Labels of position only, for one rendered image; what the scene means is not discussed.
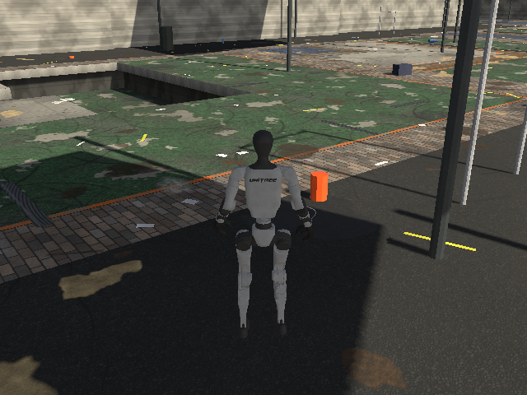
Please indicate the right robot hand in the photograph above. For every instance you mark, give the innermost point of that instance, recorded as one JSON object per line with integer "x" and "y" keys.
{"x": 303, "y": 229}

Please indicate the robot left upper arm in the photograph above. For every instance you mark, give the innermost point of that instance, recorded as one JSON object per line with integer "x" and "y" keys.
{"x": 237, "y": 174}

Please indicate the right robot thigh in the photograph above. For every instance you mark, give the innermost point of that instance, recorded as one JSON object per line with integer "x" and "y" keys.
{"x": 280, "y": 252}

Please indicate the left robot forearm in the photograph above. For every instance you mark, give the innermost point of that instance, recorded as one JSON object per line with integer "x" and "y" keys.
{"x": 222, "y": 214}

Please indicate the right robot forearm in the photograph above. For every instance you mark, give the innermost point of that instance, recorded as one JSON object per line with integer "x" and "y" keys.
{"x": 304, "y": 215}

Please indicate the right robot shin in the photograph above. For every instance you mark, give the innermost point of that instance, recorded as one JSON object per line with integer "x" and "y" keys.
{"x": 280, "y": 295}

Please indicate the robot right upper arm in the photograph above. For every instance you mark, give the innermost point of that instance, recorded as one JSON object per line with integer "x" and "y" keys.
{"x": 288, "y": 173}

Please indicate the left robot hand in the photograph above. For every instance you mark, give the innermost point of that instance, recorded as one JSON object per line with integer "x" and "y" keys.
{"x": 218, "y": 225}

